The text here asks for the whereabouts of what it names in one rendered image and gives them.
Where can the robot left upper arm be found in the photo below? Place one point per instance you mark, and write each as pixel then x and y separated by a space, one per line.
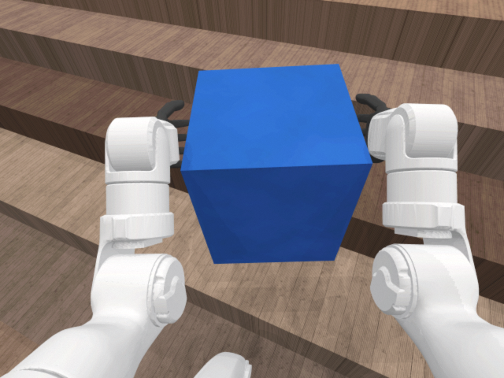
pixel 134 296

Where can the left robot forearm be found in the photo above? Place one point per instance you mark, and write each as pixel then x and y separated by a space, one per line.
pixel 138 155

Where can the carton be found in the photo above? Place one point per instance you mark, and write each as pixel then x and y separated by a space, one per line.
pixel 274 162

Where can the robot left thigh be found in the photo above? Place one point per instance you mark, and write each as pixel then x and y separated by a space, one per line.
pixel 226 365

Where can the robot left hand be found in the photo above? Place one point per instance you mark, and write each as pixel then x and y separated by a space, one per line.
pixel 164 113

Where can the right robot forearm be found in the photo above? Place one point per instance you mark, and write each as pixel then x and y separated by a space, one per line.
pixel 419 145

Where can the robot right hand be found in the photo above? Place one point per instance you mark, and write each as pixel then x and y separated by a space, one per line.
pixel 376 104

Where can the robot right upper arm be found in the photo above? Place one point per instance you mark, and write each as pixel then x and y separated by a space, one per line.
pixel 431 291

